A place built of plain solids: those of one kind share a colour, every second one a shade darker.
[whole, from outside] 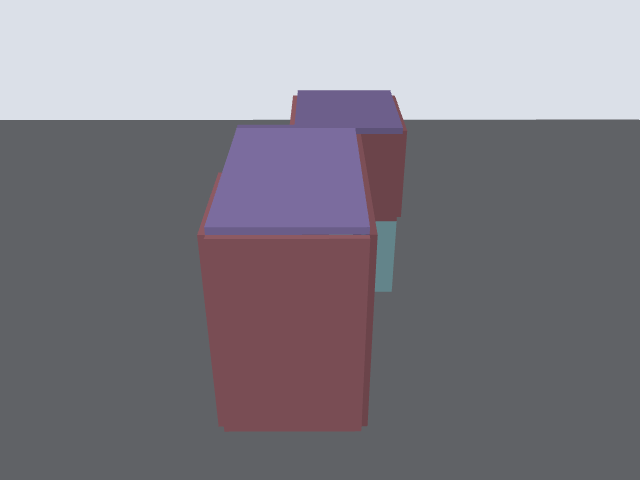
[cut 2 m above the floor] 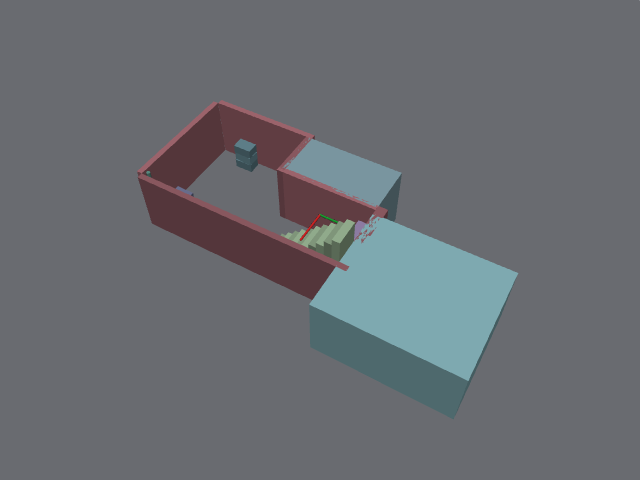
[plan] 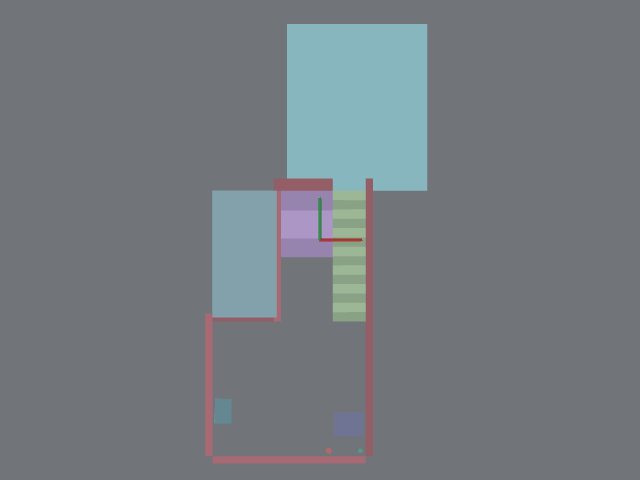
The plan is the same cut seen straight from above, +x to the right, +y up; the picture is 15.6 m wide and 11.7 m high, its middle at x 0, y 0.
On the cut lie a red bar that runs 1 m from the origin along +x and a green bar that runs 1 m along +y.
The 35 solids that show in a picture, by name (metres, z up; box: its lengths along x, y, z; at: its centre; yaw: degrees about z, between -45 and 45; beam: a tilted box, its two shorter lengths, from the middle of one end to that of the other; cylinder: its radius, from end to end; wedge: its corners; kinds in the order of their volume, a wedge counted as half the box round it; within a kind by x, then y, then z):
{
 "floor_1": {"box": [3.43, 4.07, 3.22], "at": [0.9, 3.23, 1.31]},
 "fill_1": {"box": [1.58, 3.1, 6.09], "at": [-1.84, -0.34, 2.99]},
 "wall_1": {"box": [0.18, 3.48, 6.1], "at": [-2.71, -3.53, 3.0]},
 "wall_2": {"box": [1.67, 0.2, 6.1], "at": [-1.78, -1.89, 3.0]},
 "wall_3": {"box": [0.18, 3.19, 6.1], "at": [-1.04, -0.39, 3.0]},
 "wall_4": {"box": [0.18, 3.77, 3.13], "at": [-0.9, 3.38, 4.48]},
 "wall_5": {"box": [3.73, 0.18, 6.1], "at": [-0.75, -5.36, 3.0]},
 "wall_6": {"box": [1.44, 0.3, 6.1], "at": [-0.41, 1.35, 3.0]},
 "wall_7": {"box": [0.18, 6.77, 6.1], "at": [1.2, -1.88, 3.0]},
 "wall_8": {"box": [1.51, 0.3, 3.13], "at": [1.87, 1.35, 4.48]},
 "wall_9": {"box": [0.18, 3.77, 3.13], "at": [2.71, 3.38, 4.48]},
 "roof_1": {"box": [3.73, 6.47, 0.2], "at": [-0.75, -2.03, 6.15]},
 "roof_2": {"box": [5.24, 0.3, 0.2], "at": [0.0, 1.35, 6.15]},
 "roof_3": {"box": [3.43, 3.77, 0.2], "at": [0.9, 3.38, 6.15]},
 "tread_1": {"wedge": [[0.31, -1.99, -0.05], [0.31, -1.99, 0.2], [0.31, -1.76, -0.05], [0.31, -1.76, 0.2], [1.11, -1.98, -0.05], [1.11, -1.98, 0.2], [1.11, -1.75, -0.05], [1.11, -1.75, 0.19]]},
 "tread_2": {"wedge": [[0.31, -1.76, -0.05], [0.31, -1.76, 0.39], [0.31, -1.53, -0.05], [0.31, -1.53, 0.39], [1.11, -1.76, -0.05], [1.11, -1.76, 0.39], [1.11, -1.53, -0.05], [1.11, -1.53, 0.39]]},
 "tread_3": {"wedge": [[0.31, -1.53, -0.05], [0.31, -1.53, 0.58], [0.31, -1.3, -0.05], [0.31, -1.3, 0.58], [1.11, -1.53, -0.05], [1.11, -1.53, 0.58], [1.11, -1.3, -0.05], [1.11, -1.3, 0.58]]},
 "tread_4": {"wedge": [[0.31, -1.3, -0.05], [0.31, -1.3, 0.78], [0.31, -1.07, -0.05], [0.31, -1.07, 0.78], [1.11, -1.3, -0.05], [1.11, -1.3, 0.78], [1.11, -1.07, -0.05], [1.11, -1.07, 0.78]]},
 "tread_5": {"wedge": [[0.31, -1.07, -0.05], [0.31, -1.07, 0.97], [0.31, -0.85, -0.05], [0.31, -0.85, 0.97], [1.11, -1.07, -0.05], [1.11, -1.07, 0.97], [1.11, -0.85, -0.05], [1.11, -0.85, 0.97]]},
 "tread_6": {"wedge": [[0.31, -0.85, -0.05], [0.31, -0.85, 1.17], [0.31, -0.62, -0.05], [0.31, -0.62, 1.17], [1.11, -0.85, -0.05], [1.11, -0.85, 1.17], [1.11, -0.61, -0.05], [1.11, -0.61, 1.17]]},
 "tread_7": {"wedge": [[0.31, -0.62, -0.05], [0.31, -0.62, 1.36], [0.31, -0.39, -0.05], [0.31, -0.39, 1.37], [1.11, -0.62, -0.05], [1.11, -0.62, 1.36], [1.11, -0.39, -0.05], [1.11, -0.39, 1.37]]},
 "tread_8": {"wedge": [[0.31, -0.39, -0.05], [0.31, -0.39, 1.56], [0.31, -0.16, -0.05], [0.31, -0.16, 1.56], [1.11, -0.39, -0.05], [1.11, -0.39, 1.56], [1.11, -0.16, -0.05], [1.11, -0.16, 1.56]]},
 "tread_9": {"wedge": [[0.31, -0.16, -0.05], [0.31, -0.16, 1.75], [0.31, 0.07, -0.05], [0.31, 0.07, 1.75], [1.11, -0.16, -0.05], [1.11, -0.16, 1.75], [1.11, 0.07, -0.05], [1.11, 0.07, 1.75]]},
 "tread_10": {"wedge": [[0.31, 0.06, -0.05], [0.31, 0.06, 1.95], [0.31, 0.3, -0.05], [0.31, 0.3, 1.95], [1.11, 0.06, -0.05], [1.11, 0.06, 1.95], [1.11, 0.29, -0.05], [1.11, 0.29, 1.95]]},
 "tread_11": {"wedge": [[0.31, 0.29, -0.05], [0.31, 0.29, 2.15], [0.31, 0.52, -0.05], [0.31, 0.52, 2.15], [1.11, 0.29, -0.05], [1.11, 0.29, 2.15], [1.11, 0.52, -0.05], [1.11, 0.52, 2.15]]},
 "tread_12": {"wedge": [[0.31, 0.52, -0.05], [0.31, 0.52, 2.34], [0.31, 0.75, -0.05], [0.31, 0.75, 2.34], [1.11, 0.52, -0.05], [1.11, 0.52, 2.34], [1.11, 0.75, -0.05], [1.11, 0.75, 2.34]]},
 "tread_13": {"wedge": [[0.31, 0.75, -0.05], [0.31, 0.75, 2.53], [0.31, 0.98, -0.05], [0.31, 0.98, 2.53], [1.11, 0.75, -0.05], [1.11, 0.75, 2.53], [1.11, 0.97, -0.05], [1.11, 0.97, 2.53]]},
 "tread_14": {"wedge": [[0.31, 0.97, -0.05], [0.31, 0.97, 2.73], [0.31, 1.2, -0.05], [0.31, 1.2, 2.73], [1.11, 0.97, -0.05], [1.11, 0.97, 2.73], [1.11, 1.2, -0.05], [1.11, 1.2, 2.73]]},
 "mass_1": {"box": [1.26, 0.46, 0.39], "at": [-0.32, -0.19, 0.15]},
 "mass_2": {"box": [1.26, 0.69, 0.78], "at": [-0.32, 0.38, 0.34]},
 "mass_3": {"box": [1.26, 0.49, 1.37], "at": [-0.32, 0.96, 0.63]},
 "bin_1": {"box": [0.72, 0.58, 1.11], "at": [0.7, -4.49, 0.51]},
 "crate_1": {"box": [0.4, 0.6, 0.3], "at": [-2.37, -4.17, 0.45], "yaw": -2.5},
 "crate_2": {"box": [0.4, 0.6, 0.35], "at": [-2.36, -4.18, 0.12], "yaw": 1.0},
 "crate_3": {"box": [0.4, 0.6, 0.3], "at": [-2.36, -4.18, 0.75], "yaw": -0.1}
}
